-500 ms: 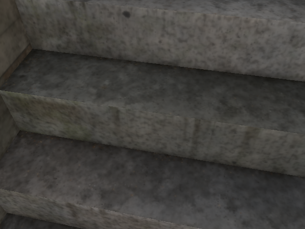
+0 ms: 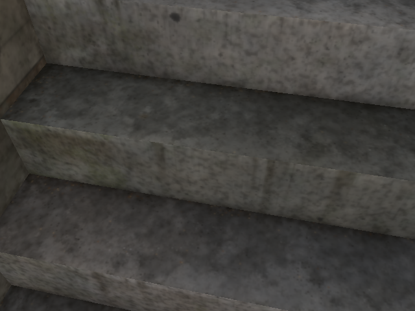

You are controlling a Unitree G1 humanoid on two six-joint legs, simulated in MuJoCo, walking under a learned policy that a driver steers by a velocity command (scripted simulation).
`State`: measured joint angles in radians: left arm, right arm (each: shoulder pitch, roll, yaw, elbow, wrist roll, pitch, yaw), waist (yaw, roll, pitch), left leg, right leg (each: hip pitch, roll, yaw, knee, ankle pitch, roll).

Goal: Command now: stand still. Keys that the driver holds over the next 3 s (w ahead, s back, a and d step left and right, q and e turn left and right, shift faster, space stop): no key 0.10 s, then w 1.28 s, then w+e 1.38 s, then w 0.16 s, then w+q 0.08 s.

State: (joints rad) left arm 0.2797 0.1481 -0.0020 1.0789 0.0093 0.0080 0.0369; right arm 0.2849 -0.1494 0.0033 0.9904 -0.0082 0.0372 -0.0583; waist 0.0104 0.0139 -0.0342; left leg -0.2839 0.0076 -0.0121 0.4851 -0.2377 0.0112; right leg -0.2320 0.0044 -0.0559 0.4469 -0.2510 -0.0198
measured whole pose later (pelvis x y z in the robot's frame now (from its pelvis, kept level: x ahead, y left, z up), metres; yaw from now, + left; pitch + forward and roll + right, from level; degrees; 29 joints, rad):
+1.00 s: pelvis +0.20 -0.02 +0.18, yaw +0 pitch +2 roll +1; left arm 0.45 0.16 -0.04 1.11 0.05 -0.02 -0.05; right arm 0.07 -0.16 0.06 0.70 0.00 -0.10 0.06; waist -0.04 0.02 -0.15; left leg -1.15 -0.08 -0.24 2.10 0.08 0.17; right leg -0.42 0.00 -0.03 0.74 -0.36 -0.05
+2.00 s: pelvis +0.64 +0.13 +0.44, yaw -13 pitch +7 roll -5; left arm -0.13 0.06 -0.14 0.69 -0.02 -0.02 -0.07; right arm 0.51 -0.15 0.05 1.18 0.00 -0.03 -0.04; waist -0.02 0.04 -0.11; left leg -0.01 0.12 0.38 0.23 -0.13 0.04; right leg -1.02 0.00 -0.28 1.49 -0.50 -0.19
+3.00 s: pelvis +0.95 -0.13 +0.80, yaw -47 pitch +2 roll +2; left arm 0.22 0.20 0.05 0.67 -0.04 -0.01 -0.05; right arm 0.37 -0.25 -0.05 0.86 0.01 -0.03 -0.02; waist 0.01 -0.01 -0.03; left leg -0.10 0.23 0.10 0.71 -0.40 0.02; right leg -0.48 -0.07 -0.04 0.69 -0.28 -0.02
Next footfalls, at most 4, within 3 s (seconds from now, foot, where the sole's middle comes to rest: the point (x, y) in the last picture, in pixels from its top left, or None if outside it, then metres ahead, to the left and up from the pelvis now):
0.76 right None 0.25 -0.11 -0.57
1.38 left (138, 237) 0.55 0.21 -0.37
2.00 right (206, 119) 0.75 0.04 -0.16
2.46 left None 1.04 0.14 0.04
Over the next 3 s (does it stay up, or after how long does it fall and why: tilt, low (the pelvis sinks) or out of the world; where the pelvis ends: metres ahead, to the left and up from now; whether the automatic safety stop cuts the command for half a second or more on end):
stays up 0.95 -0.13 0.80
